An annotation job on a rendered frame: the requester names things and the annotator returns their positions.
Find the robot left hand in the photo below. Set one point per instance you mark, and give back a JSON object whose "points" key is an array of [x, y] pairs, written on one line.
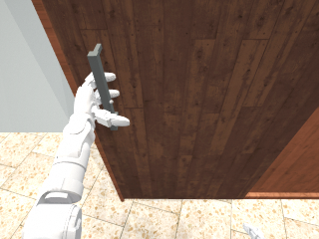
{"points": [[86, 101]]}

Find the left robot upper arm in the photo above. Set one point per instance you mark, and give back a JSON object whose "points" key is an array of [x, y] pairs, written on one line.
{"points": [[54, 221]]}

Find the handle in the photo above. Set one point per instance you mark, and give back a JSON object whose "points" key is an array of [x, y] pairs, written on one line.
{"points": [[100, 80]]}

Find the wardrobe door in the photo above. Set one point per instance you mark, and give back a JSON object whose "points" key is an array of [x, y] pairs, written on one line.
{"points": [[214, 89], [296, 168]]}

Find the left robot forearm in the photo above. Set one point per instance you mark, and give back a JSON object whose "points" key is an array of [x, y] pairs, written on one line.
{"points": [[64, 184]]}

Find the robot right hand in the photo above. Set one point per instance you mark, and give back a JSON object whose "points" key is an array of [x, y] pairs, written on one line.
{"points": [[254, 233]]}

